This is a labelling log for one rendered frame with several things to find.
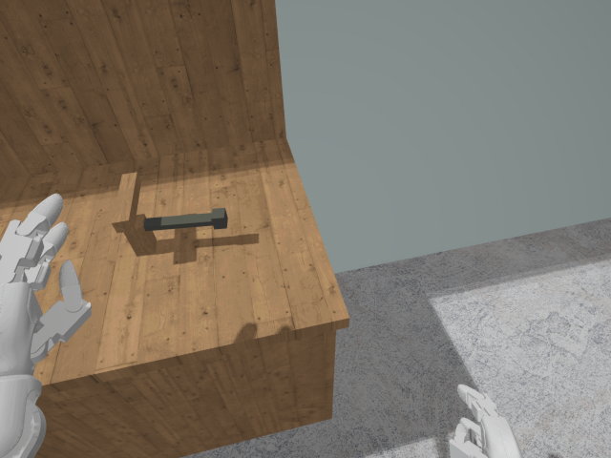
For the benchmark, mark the left robot hand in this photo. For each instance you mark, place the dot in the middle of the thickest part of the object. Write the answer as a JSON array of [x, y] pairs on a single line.
[[26, 250]]

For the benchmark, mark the tap lever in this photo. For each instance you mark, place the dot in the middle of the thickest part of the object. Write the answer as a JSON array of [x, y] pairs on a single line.
[[218, 218]]

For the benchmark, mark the left robot forearm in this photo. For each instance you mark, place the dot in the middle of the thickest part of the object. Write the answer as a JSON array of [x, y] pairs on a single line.
[[22, 423]]

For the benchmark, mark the right robot hand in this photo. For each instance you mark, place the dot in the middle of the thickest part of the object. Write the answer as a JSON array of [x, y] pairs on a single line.
[[494, 438]]

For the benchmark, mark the counter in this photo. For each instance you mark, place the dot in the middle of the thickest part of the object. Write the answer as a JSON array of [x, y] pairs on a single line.
[[199, 338]]

